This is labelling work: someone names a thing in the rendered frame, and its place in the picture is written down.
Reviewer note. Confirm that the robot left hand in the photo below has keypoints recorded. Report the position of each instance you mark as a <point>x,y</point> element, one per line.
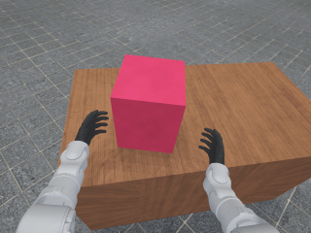
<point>87,130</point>

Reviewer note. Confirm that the left robot forearm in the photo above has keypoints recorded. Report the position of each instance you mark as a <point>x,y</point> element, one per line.
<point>67,180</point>

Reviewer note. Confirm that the right robot forearm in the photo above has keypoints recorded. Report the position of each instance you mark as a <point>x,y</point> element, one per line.
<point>223,202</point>

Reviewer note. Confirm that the left robot upper arm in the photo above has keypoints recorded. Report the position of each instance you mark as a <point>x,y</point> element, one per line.
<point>47,218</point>

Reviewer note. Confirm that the carton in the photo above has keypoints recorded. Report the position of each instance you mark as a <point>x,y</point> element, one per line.
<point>148,103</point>

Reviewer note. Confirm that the right robot upper arm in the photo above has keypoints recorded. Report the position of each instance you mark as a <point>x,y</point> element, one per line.
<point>255,228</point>

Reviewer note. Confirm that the robot right hand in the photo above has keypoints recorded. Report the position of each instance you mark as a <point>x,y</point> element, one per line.
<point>216,152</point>

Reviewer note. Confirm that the pedestal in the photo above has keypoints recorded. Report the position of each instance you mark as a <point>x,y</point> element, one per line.
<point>264,120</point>

